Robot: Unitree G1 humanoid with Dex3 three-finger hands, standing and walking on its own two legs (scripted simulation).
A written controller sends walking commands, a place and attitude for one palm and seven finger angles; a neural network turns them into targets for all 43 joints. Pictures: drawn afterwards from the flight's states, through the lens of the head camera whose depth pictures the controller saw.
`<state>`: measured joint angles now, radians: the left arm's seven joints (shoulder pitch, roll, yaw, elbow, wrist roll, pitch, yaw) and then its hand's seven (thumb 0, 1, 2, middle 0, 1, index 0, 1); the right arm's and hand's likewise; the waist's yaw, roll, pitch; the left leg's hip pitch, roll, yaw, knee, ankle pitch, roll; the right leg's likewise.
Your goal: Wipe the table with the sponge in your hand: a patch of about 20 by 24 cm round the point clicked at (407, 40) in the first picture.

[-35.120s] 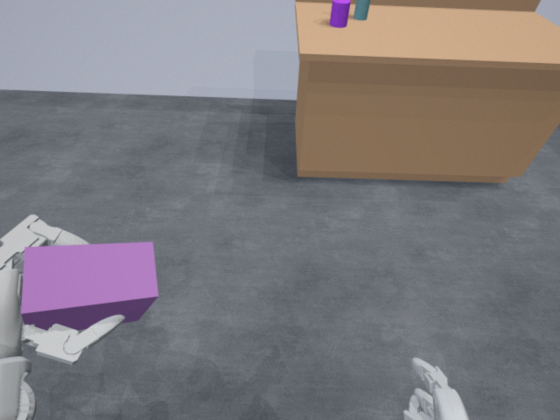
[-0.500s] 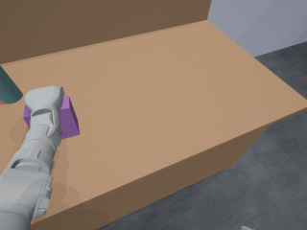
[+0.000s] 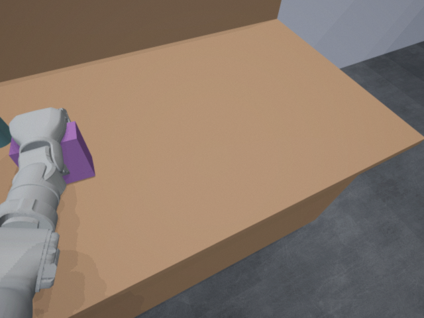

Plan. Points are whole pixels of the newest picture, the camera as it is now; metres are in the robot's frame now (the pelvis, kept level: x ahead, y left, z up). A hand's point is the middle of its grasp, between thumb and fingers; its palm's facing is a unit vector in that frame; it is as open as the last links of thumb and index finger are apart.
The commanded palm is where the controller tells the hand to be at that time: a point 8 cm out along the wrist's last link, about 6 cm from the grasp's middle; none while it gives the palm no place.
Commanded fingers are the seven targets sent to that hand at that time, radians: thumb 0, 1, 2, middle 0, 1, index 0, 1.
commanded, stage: slide back across to the first lane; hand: left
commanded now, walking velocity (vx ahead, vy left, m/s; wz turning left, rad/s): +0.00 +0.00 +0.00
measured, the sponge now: (60, 162) +0.43 +0.32 +0.01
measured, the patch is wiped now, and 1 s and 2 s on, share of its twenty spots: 1.00 1.00 1.00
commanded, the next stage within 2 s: wipe back along the first lane in 0.38 s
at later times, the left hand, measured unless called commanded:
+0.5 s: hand (20, 158) +0.41 +0.37 +0.05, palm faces -0.09 -0.04 -0.99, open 10.3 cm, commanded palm +0.38 +0.36 +0.09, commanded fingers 0.00 0.10 1.30 -1.20 -1.60 -1.20 -1.60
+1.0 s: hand (19, 178) +0.37 +0.35 +0.04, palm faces -0.07 -0.01 -1.00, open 10.3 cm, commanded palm +0.33 +0.33 +0.07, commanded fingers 0.00 0.10 1.30 -1.20 -1.60 -1.20 -1.60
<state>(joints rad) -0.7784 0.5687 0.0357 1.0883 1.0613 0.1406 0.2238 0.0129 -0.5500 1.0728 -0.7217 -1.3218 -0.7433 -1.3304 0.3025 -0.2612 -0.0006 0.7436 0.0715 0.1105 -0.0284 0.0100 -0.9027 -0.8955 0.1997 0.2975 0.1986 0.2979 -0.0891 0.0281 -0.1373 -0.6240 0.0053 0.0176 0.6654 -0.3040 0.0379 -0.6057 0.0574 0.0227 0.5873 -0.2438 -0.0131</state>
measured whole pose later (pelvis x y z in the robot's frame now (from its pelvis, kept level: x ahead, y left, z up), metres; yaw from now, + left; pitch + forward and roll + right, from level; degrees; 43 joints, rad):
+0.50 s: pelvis +0.02 +0.01 +0.01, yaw +1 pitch +13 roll -2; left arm -0.62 0.59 0.07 0.93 1.06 0.08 0.18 0.01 -0.53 1.07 -0.69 -1.35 -0.71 -1.36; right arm 0.21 -0.27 -0.02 0.70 0.07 0.14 -0.02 0.01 -0.90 -0.90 0.20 0.30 0.20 0.30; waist -0.02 0.01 -0.13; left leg -0.51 -0.01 0.00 0.62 -0.32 0.05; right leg -0.48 0.04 0.01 0.53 -0.26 0.00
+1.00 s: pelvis +0.02 +0.01 +0.01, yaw +2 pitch +10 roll -2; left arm -0.44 0.53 0.00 0.74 1.02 0.16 0.19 0.00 -0.51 1.07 -0.65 -1.39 -0.67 -1.40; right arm 0.20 -0.26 0.00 0.69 0.08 0.15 -0.02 0.01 -0.90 -0.90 0.20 0.30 0.20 0.30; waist 0.01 0.03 -0.13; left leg -0.46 -0.02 0.00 0.60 -0.31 0.05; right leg -0.44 0.03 0.00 0.53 -0.27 -0.01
